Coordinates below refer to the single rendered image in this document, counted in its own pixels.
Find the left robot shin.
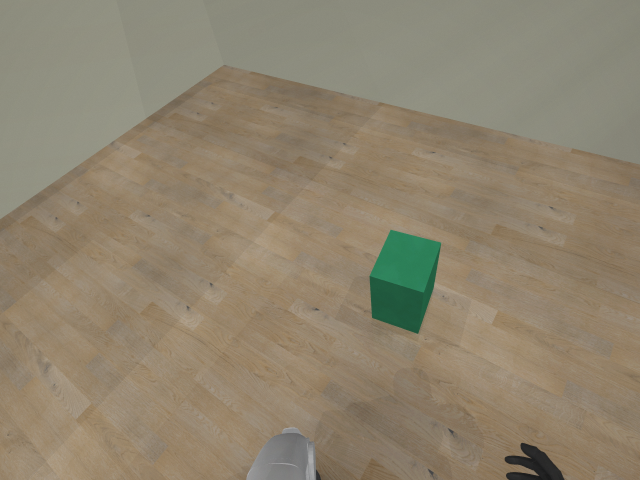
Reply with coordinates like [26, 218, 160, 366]
[282, 427, 302, 435]

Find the carton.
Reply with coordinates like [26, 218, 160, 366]
[370, 230, 441, 334]

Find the robot left thigh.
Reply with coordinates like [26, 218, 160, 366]
[246, 433, 316, 480]

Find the robot right hand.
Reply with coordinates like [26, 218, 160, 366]
[505, 443, 565, 480]

